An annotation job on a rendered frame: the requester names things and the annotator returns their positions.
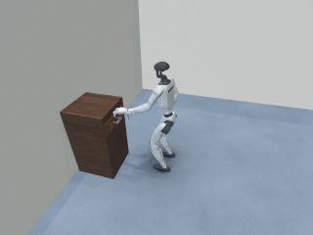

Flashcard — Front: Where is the left robot hand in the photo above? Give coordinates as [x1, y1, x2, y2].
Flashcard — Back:
[113, 107, 129, 120]

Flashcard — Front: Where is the cabinet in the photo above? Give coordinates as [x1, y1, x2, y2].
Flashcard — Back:
[60, 92, 129, 179]

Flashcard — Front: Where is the handle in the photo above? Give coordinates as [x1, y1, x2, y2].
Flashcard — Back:
[113, 117, 122, 124]

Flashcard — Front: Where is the left robot shin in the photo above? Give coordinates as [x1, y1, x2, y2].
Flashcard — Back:
[150, 145, 166, 168]

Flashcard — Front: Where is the robot right foot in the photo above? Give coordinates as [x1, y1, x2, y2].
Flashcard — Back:
[162, 151, 175, 158]

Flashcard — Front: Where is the left robot forearm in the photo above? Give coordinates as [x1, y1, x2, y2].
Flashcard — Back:
[125, 104, 148, 116]

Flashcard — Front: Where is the drawer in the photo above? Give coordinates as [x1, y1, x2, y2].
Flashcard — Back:
[104, 105, 124, 137]

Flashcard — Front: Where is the robot right upper arm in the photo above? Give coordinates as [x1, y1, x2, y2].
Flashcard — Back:
[168, 77, 180, 100]

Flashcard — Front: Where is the robot left upper arm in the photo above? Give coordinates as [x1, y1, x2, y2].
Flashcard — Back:
[143, 86, 164, 111]

